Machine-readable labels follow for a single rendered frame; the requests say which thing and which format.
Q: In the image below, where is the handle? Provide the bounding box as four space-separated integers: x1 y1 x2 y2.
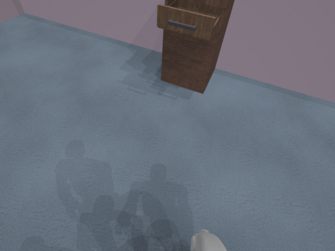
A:
167 19 197 31

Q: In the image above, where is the right robot thigh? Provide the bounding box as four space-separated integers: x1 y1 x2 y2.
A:
191 232 227 251

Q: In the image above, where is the cabinet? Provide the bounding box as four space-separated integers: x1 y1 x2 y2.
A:
161 0 235 94

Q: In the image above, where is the drawer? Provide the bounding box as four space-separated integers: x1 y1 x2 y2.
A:
157 0 223 41

